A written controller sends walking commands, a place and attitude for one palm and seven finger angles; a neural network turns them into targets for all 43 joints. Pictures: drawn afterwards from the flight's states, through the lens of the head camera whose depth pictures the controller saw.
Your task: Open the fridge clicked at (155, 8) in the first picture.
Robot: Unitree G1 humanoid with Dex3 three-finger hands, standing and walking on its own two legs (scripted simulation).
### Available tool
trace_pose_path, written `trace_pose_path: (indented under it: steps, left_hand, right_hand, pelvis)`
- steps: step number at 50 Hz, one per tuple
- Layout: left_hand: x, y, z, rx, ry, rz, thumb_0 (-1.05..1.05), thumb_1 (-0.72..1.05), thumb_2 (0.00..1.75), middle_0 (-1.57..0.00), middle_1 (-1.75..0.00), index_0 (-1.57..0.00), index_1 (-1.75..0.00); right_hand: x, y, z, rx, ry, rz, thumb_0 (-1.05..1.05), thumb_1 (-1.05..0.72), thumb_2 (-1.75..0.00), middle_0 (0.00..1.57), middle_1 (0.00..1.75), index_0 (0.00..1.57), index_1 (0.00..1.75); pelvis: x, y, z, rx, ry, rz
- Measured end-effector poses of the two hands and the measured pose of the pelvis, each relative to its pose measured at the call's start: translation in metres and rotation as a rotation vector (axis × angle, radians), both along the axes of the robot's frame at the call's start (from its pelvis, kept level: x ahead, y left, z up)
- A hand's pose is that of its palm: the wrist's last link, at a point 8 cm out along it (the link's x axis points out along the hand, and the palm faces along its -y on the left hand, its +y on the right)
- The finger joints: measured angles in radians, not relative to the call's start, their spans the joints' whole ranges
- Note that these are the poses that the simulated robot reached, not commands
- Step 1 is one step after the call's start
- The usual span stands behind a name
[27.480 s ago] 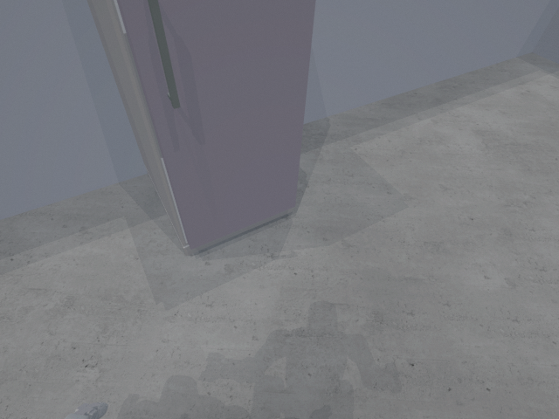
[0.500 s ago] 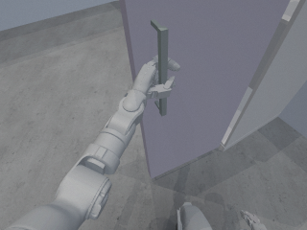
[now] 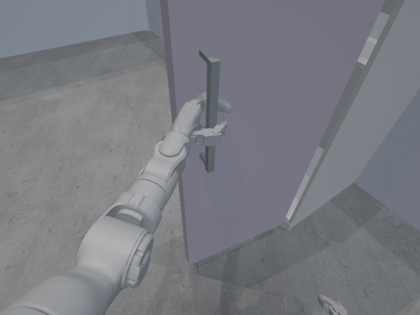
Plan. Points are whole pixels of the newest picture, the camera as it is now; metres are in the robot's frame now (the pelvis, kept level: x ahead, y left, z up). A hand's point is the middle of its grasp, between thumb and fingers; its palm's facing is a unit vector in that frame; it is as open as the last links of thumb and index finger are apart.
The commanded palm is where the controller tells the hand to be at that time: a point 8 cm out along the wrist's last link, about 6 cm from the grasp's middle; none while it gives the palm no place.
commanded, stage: loosen the grip on the handle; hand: left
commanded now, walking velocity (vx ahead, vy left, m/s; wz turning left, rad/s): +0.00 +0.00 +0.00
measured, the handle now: (207, 119) +0.47 -0.01 +0.15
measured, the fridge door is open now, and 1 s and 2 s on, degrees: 80 73 73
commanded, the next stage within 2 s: slip the hand off the handle in 0.46 s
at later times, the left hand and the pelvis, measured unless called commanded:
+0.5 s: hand (207, 133) +0.44 +0.00 +0.13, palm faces -0.32 -0.94 -0.14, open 14.3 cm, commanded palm +0.41 +0.04 +0.13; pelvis +0.02 -0.03 +0.01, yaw +2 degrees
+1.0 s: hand (174, 140) +0.44 +0.06 +0.12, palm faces -0.34 -0.93 -0.13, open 14.8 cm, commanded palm +0.42 +0.12 +0.13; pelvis +0.02 -0.03 +0.00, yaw +2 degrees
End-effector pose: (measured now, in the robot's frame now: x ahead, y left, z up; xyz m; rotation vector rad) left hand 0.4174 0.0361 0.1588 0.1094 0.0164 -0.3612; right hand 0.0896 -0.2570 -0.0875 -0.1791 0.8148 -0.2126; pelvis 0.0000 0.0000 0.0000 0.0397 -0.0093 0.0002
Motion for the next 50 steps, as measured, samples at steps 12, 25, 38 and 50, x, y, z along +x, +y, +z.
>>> trace_pose_path:
  steps: [12, 25, 38, 50]
  left_hand:
    - [0.005, 0.007, -0.011, 0.011, -0.09, 0.005, 0.01, -0.19, 0.38, -0.4, -1.36, -0.39, -1.36]
    - [0.021, 0.017, -0.019, 0.022, -0.042, 0.027, -0.01, -0.52, 0.22, -0.33, -1.21, -0.28, -1.21]
    - [0.03, 0.044, -0.032, 0.013, -0.041, 0.011, -0.01, -0.54, 0.2, -0.3, -1.15, -0.24, -1.16]
    - [0.018, 0.085, -0.034, 0.013, -0.037, 0.009, -0.01, -0.54, 0.2, -0.26, -1.15, -0.23, -1.14]
  right_hand:
    - [-0.014, -0.001, -0.002, 0.085, 0.091, 0.044, 0.01, -0.91, -0.9, 0.2, 0.3, 0.2, 0.3]
    - [0.017, -0.034, -0.001, 0.035, 0.091, 0.043, 0.01, -0.91, -0.9, 0.2, 0.3, 0.2, 0.3]
    - [0.029, -0.048, -0.001, -0.001, 0.102, 0.045, 0.0, -0.91, -0.9, 0.2, 0.3, 0.2, 0.3]
    - [0.02, -0.038, -0.004, -0.001, 0.132, 0.036, 0.01, -0.91, -0.9, 0.2, 0.3, 0.2, 0.3]
  pelvis:
    - [0.012, -0.013, 0.006, -0.015, 0.069, 0.002]
    - [0.022, -0.034, 0.007, -0.016, 0.099, 0.029]
    - [0.023, -0.043, 0.004, -0.016, 0.121, 0.041]
    - [0.024, -0.034, 0.003, -0.024, 0.116, 0.04]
